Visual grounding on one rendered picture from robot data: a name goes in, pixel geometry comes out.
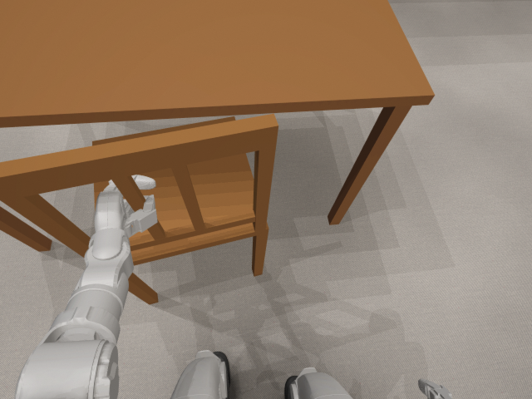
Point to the left robot upper arm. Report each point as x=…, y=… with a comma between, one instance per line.
x=72, y=370

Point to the robot right hand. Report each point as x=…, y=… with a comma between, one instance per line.
x=432, y=390

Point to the robot left hand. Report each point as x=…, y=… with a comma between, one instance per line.
x=112, y=211

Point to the chair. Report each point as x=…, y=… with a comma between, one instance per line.
x=205, y=192

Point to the table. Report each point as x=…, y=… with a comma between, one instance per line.
x=88, y=61

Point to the right robot thigh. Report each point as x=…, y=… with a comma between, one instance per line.
x=317, y=385

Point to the right robot shin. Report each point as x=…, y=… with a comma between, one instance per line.
x=306, y=370

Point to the left robot forearm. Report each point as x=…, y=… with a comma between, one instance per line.
x=97, y=302

